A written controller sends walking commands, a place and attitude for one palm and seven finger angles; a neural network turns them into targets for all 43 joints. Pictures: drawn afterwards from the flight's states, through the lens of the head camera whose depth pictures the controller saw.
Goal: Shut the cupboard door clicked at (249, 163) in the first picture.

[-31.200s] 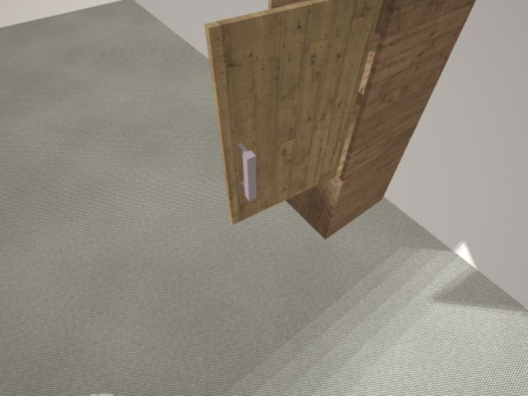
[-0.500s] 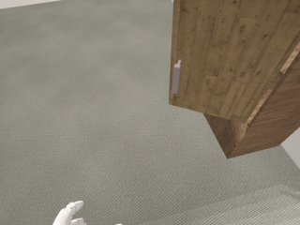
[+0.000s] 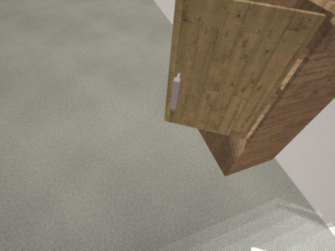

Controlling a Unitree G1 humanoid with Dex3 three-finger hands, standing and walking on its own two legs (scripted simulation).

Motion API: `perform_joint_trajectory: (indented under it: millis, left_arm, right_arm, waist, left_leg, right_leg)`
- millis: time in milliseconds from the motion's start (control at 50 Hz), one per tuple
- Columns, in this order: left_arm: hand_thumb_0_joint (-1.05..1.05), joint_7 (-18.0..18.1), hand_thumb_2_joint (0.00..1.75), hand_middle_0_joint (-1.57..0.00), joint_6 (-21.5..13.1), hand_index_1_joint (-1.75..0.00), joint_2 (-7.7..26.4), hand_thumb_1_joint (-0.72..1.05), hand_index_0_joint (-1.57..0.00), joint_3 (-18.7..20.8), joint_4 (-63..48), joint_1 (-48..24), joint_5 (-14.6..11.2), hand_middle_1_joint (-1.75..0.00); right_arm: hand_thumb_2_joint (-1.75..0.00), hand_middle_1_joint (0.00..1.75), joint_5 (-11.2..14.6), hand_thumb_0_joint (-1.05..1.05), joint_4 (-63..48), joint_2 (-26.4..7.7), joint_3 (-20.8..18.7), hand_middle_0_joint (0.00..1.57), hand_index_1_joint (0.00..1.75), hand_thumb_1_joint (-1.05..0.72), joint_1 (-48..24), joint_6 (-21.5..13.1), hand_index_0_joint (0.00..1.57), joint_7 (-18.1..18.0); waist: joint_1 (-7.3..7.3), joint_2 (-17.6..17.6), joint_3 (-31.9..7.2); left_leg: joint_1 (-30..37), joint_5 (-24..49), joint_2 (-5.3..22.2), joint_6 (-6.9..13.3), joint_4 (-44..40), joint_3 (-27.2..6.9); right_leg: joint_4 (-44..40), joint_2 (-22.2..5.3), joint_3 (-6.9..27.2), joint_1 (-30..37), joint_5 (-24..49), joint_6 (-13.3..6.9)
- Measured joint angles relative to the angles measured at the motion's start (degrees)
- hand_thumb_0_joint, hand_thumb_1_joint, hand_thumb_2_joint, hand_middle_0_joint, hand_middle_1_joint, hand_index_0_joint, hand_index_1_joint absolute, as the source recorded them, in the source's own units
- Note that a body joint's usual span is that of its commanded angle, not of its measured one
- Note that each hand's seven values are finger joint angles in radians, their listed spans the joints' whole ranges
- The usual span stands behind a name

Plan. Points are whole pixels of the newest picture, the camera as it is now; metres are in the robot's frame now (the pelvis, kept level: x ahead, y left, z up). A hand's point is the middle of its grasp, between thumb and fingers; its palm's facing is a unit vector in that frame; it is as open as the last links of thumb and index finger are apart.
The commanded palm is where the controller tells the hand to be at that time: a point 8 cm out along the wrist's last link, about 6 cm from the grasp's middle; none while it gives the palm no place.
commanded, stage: turn to face it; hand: left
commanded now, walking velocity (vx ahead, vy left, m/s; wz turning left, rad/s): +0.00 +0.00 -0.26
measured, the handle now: (176, 91) +0.71 +0.02 -0.10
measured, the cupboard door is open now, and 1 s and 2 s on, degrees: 56 56 56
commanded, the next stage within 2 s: take the last steps up to it in 0.02 s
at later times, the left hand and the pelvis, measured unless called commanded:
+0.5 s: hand (120, 242) +0.16 +0.13 -0.15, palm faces -0.15 -0.96 -0.22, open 7.4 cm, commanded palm none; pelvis +0.03 -0.04 +0.00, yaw -8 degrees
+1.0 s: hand (122, 239) +0.17 +0.13 -0.18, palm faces -0.09 -0.99 -0.15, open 7.4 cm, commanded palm none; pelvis +0.18 -0.04 +0.00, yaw -8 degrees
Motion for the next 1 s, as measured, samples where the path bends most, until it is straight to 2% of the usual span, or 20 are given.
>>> perform_joint_trajectory:
  millis: [40,100,180,320,360,420,440,480,520,560,660,780,840,860,880,900,940,960,1000]
  left_arm:
    - [0.0,0.0,0.9,-0.2,0.6,-0.3,0.8,0.9,-0.2,0.3,0.3,-0.2,0.2,-0.3]
    - [0.0,-0.4,0.9,-0.2,1.1,-0.3,1.4,0.91,-0.2,0.7,0.6,-1.0,0.5,-0.3]
    - [0.0,-0.7,0.9,-0.2,1.0,-0.3,1.8,0.91,-0.2,0.9,0.4,-2.1,0.5,-0.3]
    - [0.0,-2.0,0.9,-0.2,0.9,-0.3,1.0,0.91,-0.2,0.2,1.5,-3.5,1.0,-0.3]
    - [0.0,-2.4,0.9,-0.2,0.6,-0.3,0.4,0.91,-0.2,-0.2,1.5,-4.4,1.0,-0.3]
    - [0.0,-2.8,0.9,-0.2,-0.9,-0.3,-0.2,0.91,-0.2,-0.5,0.9,-5.2,0.9,-0.3]
    - [0.0,-2.5,0.9,-0.2,-1.9,-0.3,-0.6,0.91,-0.2,-0.5,0.9,-5.5,1.0,-0.3]
    - [0.0,-1.8,0.9,-0.2,-3.2,-0.3,-1.8,0.91,-0.2,-1.0,1.1,-5.4,0.7,-0.3]
    - [0.0,-1.2,0.9,-0.2,-4.0,-0.3,-2.7,0.91,-0.2,-1.3,1.4,-4.1,0.5,-0.3]
    - [0.0,-0.6,0.9,-0.2,-4.5,-0.3,-3.3,0.91,-0.2,-1.5,2.1,-2.3,0.3,-0.3]
    - [-0.01,0.1,0.9,-0.2,-5.6,-0.3,-2.9,0.93,-0.2,-1.5,5.4,1.5,0.1,-0.3]
    - [0.0,0.3,0.9,-0.2,-5.8,-0.3,-3.8,0.92,-0.2,-2.3,9.4,5.7,0.4,-0.3]
    - [0.0,0.4,0.9,-0.2,-5.5,-0.3,-4.1,0.91,-0.2,-2.3,10.9,7.7,0.4,-0.3]
    - [0.0,0.4,0.9,-0.2,-5.3,-0.3,-4.3,0.91,-0.2,-2.2,11.2,8.5,0.2,-0.3]
    - [0.0,0.4,0.9,-0.2,-4.9,-0.3,-4.3,0.91,-0.2,-2.2,11.5,8.5,0.0,-0.3]
    - [0.0,0.5,0.9,-0.2,-4.5,-0.3,-4.2,0.91,-0.2,-2.3,11.5,8.2,-0.2,-0.3]
    - [0.0,0.7,0.9,-0.2,-3.7,-0.3,-3.9,0.91,-0.2,-2.4,11.0,7.1,0.0,-0.3]
    - [0.0,0.6,0.9,-0.2,-3.5,-0.3,-3.8,0.91,-0.2,-2.2,10.6,6.2,0.2,-0.3]
    - [0.0,0.3,0.9,-0.2,-3.1,-0.3,-3.8,0.91,-0.2,-1.9,9.3,4.2,0.6,-0.3]
  right_arm:
    - [-0.9,0.3,-0.5,0.01,-0.3,0.7,0.8,0.2,0.3,-0.91,0.2,-0.1,0.2,-0.1]
    - [-0.9,0.3,-0.9,0.01,-0.2,1.3,1.4,0.21,0.3,-0.91,1.1,-0.2,0.2,-0.6]
    - [-0.9,0.3,-1.0,0.01,0.8,1.8,1.6,0.21,0.3,-0.9,2.2,-0.5,0.21,-0.8]
    - [-0.9,0.3,-1.5,0.0,4.0,1.3,0.5,0.21,0.3,-0.9,6.8,-1.3,0.21,0.1]
    - [-0.9,0.3,-1.6,0.0,5.2,0.5,0.0,0.21,0.3,-0.9,8.4,-1.3,0.21,0.3]
    - [-0.9,0.3,-1.3,0.0,7.3,-0.7,-0.6,0.21,0.3,-0.9,11.5,-1.0,0.21,0.5]
    - [-0.9,0.3,-1.0,0.01,8.1,-1.1,-0.8,0.21,0.3,-0.9,12.3,-0.8,0.21,0.6]
    - [-0.9,0.3,-0.9,0.01,9.9,-2.0,-1.1,0.21,0.3,-0.91,13.1,0.5,0.2,0.8]
    - [-0.9,0.3,-1.0,0.01,11.0,-2.2,-1.4,0.2,0.3,-0.91,13.1,1.2,0.2,1.2]
    - [-0.9,0.3,-1.1,0.01,11.0,-2.0,-1.5,0.2,0.3,-0.91,12.4,1.1,0.2,1.5]
    - [-0.9,0.3,-1.1,0.01,8.8,-0.6,-1.6,0.2,0.3,-0.91,9.2,-0.1,0.2,2.1]
    - [-0.9,0.3,-0.6,0.01,7.1,1.2,-0.9,0.2,0.3,-0.91,4.2,-0.9,0.2,2.5]
    - [-0.9,0.3,-0.7,0.01,6.2,1.9,-0.4,0.2,0.3,-0.91,2.4,-2.1,0.2,2.5]
    - [-0.9,0.3,-0.9,0.01,5.7,1.9,-0.2,0.2,0.3,-0.91,2.1,-2.9,0.2,2.4]
    - [-0.9,0.3,-1.1,0.01,5.5,2.2,-0.1,0.2,0.3,-0.91,1.5,-3.6,0.2,2.0]
    - [-0.9,0.3,-1.2,0.01,5.2,2.5,0.2,0.2,0.3,-0.91,1.0,-4.0,0.2,1.7]
    - [-0.9,0.3,-1.0,0.0,4.8,3.0,0.6,0.2,0.3,-0.91,0.8,-4.0,0.2,1.2]
    - [-0.9,0.3,-0.9,0.0,4.7,3.2,0.8,0.2,0.3,-0.91,1.0,-3.9,0.2,1.0]
    - [-0.9,0.3,-0.7,0.0,4.7,3.1,0.3,0.21,0.3,-0.92,1.5,-3.9,0.2,0.1]
  waist:
    - [0.26,-0.6,0.6]
    - [0.09,-0.1,1.1]
    - [-0.25,1.1,1.7]
    - [-2.72,3.0,0.3]
    - [-3.71,3.8,-0.1]
    - [-4.5,4.1,-1.0]
    - [-4.38,4.4,-1.2]
    - [-4.44,5.7,-1.4]
    - [-4.01,5.5,-1.9]
    - [-3.79,4.7,-2.1]
    - [-3.87,3.7,-1.0]
    - [-1.91,3.1,0.7]
    - [-1.09,2.2,1.2]
    - [-1.0,2.2,1.2]
    - [-1.03,1.7,1.6]
    - [-0.84,1.1,2.0]
    - [-0.48,0.4,2.4]
    - [-0.47,0.4,2.5]
    - [-0.62,0.7,2.5]
  left_leg:
    - [0.8,-1.0,0.4,1.6,0.1,1.3]
    - [2.4,-0.1,1.2,2.0,-2.3,2.3]
    - [3.7,1.1,2.2,2.0,-4.7,3.4]
    - [6.1,0.3,4.1,0.8,-5.8,6.2]
    - [6.6,-0.3,4.6,0.1,-5.4,6.8]
    - [6.4,-2.8,5.1,-1.3,-2.0,7.1]
    - [5.4,-5.4,5.4,-1.2,1.1,6.7]
    - [1.4,-11.6,5.1,-0.9,11.5,3.4]
    - [-3.1,-11.0,4.2,-0.8,20.6,1.9]
    - [-7.1,-7.7,4.1,-1.1,25.1,1.8]
    - [-13.9,0.4,5.2,-2.4,22.9,1.6]
    - [-13.8,3.1,4.6,-1.6,11.6,2.6]
    - [-9.4,5.7,2.7,-0.3,3.8,3.8]
    - [-7.9,8.6,2.3,1.7,1.9,3.8]
    - [-8.0,8.1,1.8,3.7,3.5,4.2]
    - [-7.8,6.3,1.5,4.5,5.0,4.8]
    - [-6.1,3.9,1.0,4.7,4.8,5.9]
    - [-5.1,3.8,0.7,4.4,3.5,6.1]
    - [-3.0,5.0,0.1,4.1,0.3,6.2]
  right_leg:
    - [9.1,-0.4,-1.3,-2.8,-5.9,0.7]
    - [20.4,-1.4,-3.0,-6.1,-6.6,1.9]
    - [22.8,-3.6,-4.2,-6.7,-5.0,2.8]
    - [12.3,-5.6,-7.5,-2.4,-4.7,2.0]
    - [7.5,-5.5,-8.5,-0.6,-4.6,1.5]
    - [-4.3,-5.0,-9.6,4.7,0.4,0.3]
    - [-5.5,-4.7,-9.7,5.3,3.0,-0.3]
    - [-4.5,-3.9,-10.8,6.3,2.3,-1.2]
    - [-6.4,-3.7,-11.0,8.4,1.7,-1.7]
    - [-9.7,-3.5,-10.8,10.9,2.5,-1.8]
    - [-16.4,-2.3,-11.6,16.1,3.8,-2.1]
    - [-18.0,-1.7,-11.7,20.5,1.1,-1.3]
    - [-13.6,-2.7,-11.6,21.3,-3.4,-0.2]
    - [-9.0,-3.0,-11.5,20.0,-5.7,-0.1]
    - [-1.4,-3.9,-11.1,17.1,-7.2,-0.5]
    - [7.5,-4.2,-9.8,13.6,-9.0,-1.0]
    - [21.8,-4.4,-8.2,6.3,-9.9,-1.7]
    - [26.0,-4.8,-8.1,3.0,-8.8,-1.6]
    - [28.5,-5.9,-8.2,-2.2,-6.3,-1.2]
